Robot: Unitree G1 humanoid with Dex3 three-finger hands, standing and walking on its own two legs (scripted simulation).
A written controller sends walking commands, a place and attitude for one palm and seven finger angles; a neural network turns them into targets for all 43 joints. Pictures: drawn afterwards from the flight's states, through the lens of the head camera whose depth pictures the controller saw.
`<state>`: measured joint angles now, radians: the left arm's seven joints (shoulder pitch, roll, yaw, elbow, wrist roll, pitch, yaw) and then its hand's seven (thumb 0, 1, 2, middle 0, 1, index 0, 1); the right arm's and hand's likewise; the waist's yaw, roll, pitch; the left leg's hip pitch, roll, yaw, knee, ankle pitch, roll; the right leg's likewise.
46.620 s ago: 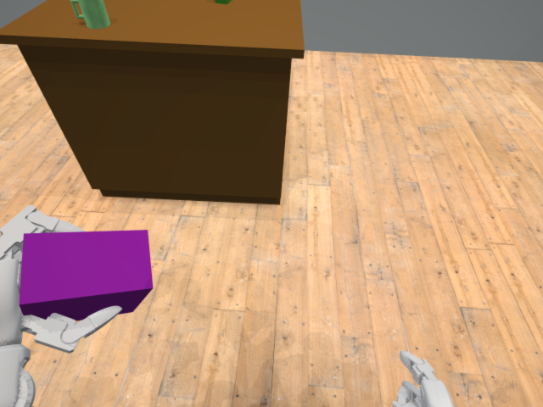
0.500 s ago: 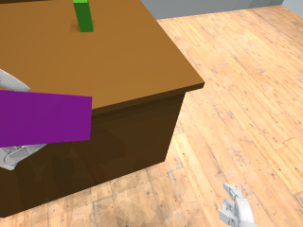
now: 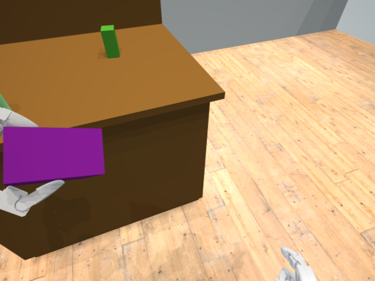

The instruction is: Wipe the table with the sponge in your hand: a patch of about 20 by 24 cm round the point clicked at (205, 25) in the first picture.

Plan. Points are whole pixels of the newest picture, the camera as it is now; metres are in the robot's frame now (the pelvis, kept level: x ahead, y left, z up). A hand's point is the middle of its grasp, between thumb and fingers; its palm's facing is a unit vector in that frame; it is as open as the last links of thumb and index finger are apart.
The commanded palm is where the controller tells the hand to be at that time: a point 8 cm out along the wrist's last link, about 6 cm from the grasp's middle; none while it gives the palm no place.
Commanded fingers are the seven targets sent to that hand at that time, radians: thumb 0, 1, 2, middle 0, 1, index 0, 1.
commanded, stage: stop stepping back and stand still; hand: left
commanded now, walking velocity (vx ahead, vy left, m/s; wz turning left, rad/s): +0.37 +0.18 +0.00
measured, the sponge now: (66, 157) +0.25 +0.20 +0.22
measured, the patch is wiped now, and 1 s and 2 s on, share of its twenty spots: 1.00 1.00 1.00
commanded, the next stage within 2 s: stand and wait in 0.66 s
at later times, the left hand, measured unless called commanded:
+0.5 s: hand out of the picture +0.13 +0.24 +0.24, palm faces +0.54 -0.77 -0.33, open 10.5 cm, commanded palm +0.05 +0.29 +0.27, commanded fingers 0.00 0.10 1.30 -1.20 -1.60 -1.20 -1.60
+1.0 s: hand (7, 220) +0.14 +0.21 +0.23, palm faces +0.44 -0.80 -0.40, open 10.5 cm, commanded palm +0.09 +0.28 +0.27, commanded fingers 0.00 0.10 1.30 -1.20 -1.60 -1.20 -1.60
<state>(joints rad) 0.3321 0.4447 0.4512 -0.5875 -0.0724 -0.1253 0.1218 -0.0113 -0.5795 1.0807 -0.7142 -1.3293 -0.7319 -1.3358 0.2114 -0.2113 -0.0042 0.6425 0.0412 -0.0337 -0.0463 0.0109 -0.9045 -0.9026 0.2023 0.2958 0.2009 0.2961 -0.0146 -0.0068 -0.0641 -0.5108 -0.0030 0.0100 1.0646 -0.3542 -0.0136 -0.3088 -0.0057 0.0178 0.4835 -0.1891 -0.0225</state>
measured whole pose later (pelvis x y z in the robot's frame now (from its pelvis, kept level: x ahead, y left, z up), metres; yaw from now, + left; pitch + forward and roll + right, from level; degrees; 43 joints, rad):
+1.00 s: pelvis -0.05 -0.01 -0.01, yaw +5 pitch -1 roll -1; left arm 0.42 0.43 0.41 -0.76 -0.07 -0.14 0.13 -0.01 -0.58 1.08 -0.71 -1.33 -0.73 -1.34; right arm 0.19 -0.22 -0.01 0.63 0.02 -0.08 -0.04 0.01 -0.90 -0.90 0.20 0.30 0.20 0.30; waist -0.01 0.00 0.04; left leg -0.29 0.04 -0.01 0.57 -0.28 -0.02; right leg -0.23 0.03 -0.04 0.56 -0.32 -0.03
